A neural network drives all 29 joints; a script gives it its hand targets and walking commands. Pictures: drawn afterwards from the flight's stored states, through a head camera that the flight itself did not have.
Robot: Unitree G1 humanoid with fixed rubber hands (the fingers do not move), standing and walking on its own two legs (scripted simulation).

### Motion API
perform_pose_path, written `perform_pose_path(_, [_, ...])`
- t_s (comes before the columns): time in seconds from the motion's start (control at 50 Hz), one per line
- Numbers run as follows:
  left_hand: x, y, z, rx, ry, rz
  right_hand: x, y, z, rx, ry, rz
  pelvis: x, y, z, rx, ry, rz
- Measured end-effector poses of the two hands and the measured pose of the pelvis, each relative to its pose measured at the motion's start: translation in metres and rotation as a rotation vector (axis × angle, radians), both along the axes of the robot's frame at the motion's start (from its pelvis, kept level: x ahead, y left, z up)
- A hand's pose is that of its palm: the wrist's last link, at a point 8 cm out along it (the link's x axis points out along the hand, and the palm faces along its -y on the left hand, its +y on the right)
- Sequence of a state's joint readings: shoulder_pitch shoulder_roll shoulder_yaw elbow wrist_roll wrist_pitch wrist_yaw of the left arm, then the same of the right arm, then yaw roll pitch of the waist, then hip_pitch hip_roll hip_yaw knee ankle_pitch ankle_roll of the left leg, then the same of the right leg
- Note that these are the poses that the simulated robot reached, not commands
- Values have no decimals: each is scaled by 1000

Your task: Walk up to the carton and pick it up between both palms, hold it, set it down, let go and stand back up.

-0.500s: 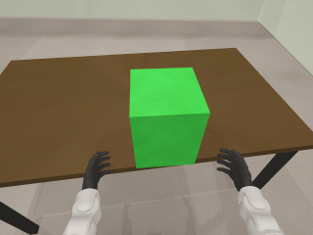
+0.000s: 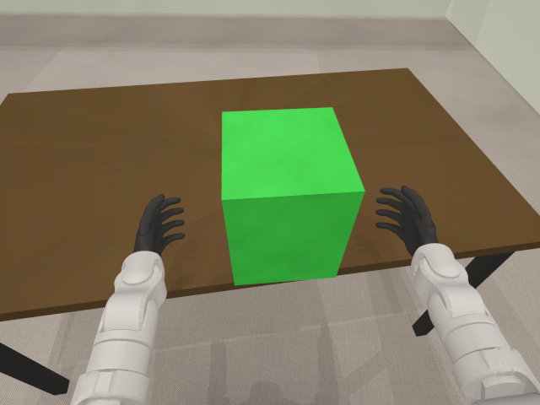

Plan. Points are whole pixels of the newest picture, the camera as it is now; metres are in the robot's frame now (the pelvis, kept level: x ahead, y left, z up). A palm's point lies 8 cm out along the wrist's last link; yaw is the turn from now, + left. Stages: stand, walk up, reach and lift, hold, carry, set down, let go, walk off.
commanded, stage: reach and lift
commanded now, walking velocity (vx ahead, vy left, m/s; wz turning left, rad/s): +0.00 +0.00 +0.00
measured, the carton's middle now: (282, 199) +0.47 +0.01 +0.02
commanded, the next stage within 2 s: none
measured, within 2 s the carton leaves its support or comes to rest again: neither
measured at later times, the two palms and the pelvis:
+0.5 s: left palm (144, 193) +0.38 +0.21 +0.12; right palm (412, 175) +0.42 -0.19 +0.13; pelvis -0.01 +0.00 +0.00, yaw +1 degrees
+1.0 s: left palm (139, 143) +0.44 +0.22 +0.17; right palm (402, 123) +0.48 -0.17 +0.18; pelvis +0.00 +0.00 -0.01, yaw +2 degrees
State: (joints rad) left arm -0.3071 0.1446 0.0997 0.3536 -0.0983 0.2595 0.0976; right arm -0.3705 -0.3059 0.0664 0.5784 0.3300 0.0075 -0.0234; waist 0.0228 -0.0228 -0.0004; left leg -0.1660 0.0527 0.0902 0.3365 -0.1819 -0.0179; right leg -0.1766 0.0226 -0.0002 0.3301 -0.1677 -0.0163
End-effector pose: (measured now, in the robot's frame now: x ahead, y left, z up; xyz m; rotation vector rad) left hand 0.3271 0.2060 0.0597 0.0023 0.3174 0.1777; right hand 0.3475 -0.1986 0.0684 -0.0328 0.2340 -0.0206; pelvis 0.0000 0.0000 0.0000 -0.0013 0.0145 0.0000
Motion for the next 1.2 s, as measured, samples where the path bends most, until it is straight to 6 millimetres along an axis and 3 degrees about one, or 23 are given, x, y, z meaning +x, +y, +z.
perform_pose_path(0.14, [13,-1,12,-7,2,-5,20,5,14,9,-7,-2,-2,0,0,-3,30,-1])
perform_pose_path(0.38, [44,8,52,-1,-22,7,57,9,49,17,-14,-6,-7,-2,-1,-8,76,4])
perform_pose_path(0.72, [84,10,76,12,13,17,100,17,83,21,37,-20,-8,-4,-4,-14,159,21])
perform_pose_path(0.98, [109,16,107,25,-23,33,127,29,116,39,14,-23,-3,-4,-5,-22,204,32])
perform_pose_path(1.1, [116,16,103,18,-27,29,131,31,115,13,22,-28,-2,-4,-5,-22,210,32])
perform_pose_path(1.2, [113,15,76,18,-18,22,127,36,93,-11,40,-22,-2,-4,-6,-23,218,35])
